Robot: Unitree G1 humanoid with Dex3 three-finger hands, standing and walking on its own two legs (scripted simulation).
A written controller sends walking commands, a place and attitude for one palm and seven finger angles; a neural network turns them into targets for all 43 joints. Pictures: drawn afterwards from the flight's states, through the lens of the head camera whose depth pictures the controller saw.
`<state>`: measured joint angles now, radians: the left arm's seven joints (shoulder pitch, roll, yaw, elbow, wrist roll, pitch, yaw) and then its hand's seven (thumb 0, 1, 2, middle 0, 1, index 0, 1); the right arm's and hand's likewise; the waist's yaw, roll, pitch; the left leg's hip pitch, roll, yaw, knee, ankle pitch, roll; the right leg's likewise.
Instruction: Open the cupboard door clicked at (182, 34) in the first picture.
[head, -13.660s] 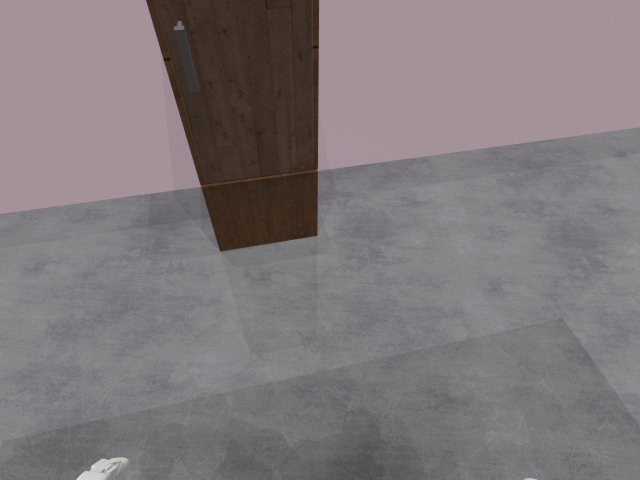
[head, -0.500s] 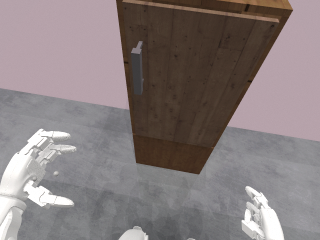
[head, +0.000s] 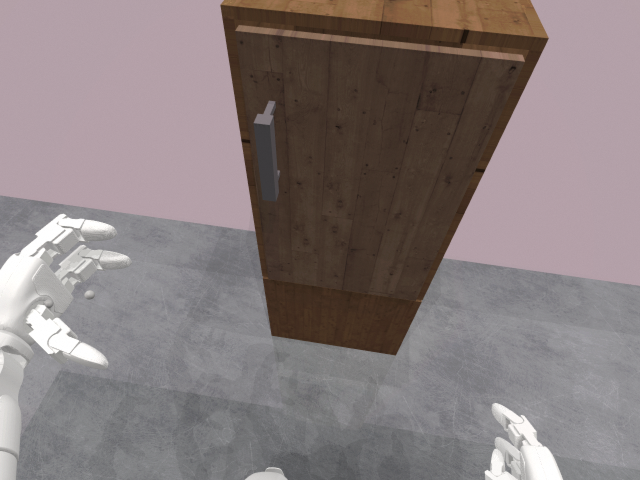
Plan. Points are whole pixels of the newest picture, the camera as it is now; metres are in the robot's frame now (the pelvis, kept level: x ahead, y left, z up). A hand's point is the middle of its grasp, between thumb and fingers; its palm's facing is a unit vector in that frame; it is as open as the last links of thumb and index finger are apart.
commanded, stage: raise the hand with hooked fingers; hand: left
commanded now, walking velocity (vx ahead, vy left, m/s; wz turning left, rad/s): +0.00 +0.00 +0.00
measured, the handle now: (270, 152) +0.57 +0.12 +0.08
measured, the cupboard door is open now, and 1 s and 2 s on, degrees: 0 0 0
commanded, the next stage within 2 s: move the hooked fingers beside the handle in 0.38 s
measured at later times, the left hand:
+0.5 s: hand (95, 302) +0.28 +0.27 +0.09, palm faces -0.07 -1.00 -0.04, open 14.0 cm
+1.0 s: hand (145, 249) +0.36 +0.24 +0.09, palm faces -0.10 -1.00 -0.02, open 14.0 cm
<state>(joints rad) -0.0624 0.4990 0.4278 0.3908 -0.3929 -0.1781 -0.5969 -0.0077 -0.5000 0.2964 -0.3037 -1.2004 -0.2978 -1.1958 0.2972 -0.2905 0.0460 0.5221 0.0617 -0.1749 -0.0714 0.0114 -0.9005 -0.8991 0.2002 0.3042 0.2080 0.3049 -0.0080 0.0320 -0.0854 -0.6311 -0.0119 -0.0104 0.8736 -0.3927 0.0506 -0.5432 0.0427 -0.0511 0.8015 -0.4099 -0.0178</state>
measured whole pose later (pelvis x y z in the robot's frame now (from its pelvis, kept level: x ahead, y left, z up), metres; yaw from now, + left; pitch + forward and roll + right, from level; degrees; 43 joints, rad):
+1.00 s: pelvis +0.00 +0.00 +0.00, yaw -1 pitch +10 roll -2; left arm -0.30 0.46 0.37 0.60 -0.31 -0.22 -0.52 -0.01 -0.50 0.30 -0.30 -1.20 -0.30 -1.20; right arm 0.32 -0.28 0.04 0.55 0.06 -0.11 -0.06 0.01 -0.90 -0.90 0.20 0.30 0.21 0.30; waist -0.04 0.02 -0.09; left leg -0.64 -0.01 0.01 0.86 -0.39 0.05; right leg -0.57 0.05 -0.03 0.80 -0.41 -0.02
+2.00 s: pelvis +0.00 +0.00 -0.02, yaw -3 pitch +20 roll -4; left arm -0.96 0.62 0.40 1.23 -0.12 -0.32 -0.41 -0.01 -0.50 0.30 -0.30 -1.20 -0.30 -1.20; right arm 0.40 -0.29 0.04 0.62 0.02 0.03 -0.03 0.00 -0.90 -0.90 0.20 0.30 0.21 0.30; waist -0.18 0.02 -0.09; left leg -0.90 0.02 0.01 0.98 -0.43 0.05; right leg -0.82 0.07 -0.04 0.90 -0.43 -0.02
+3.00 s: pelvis +0.01 -0.01 -0.02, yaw -3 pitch +21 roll -4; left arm -0.99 0.59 0.38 1.22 -0.10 -0.34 -0.34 -0.01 -0.50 0.30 -0.30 -1.20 -0.30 -1.20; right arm 0.42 -0.28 0.04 0.61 0.01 0.07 -0.01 0.00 -0.90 -0.90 0.20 0.30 0.21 0.30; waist -0.18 0.03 -0.09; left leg -0.92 0.02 0.00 0.99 -0.44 0.04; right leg -0.83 0.08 -0.04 0.91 -0.43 -0.03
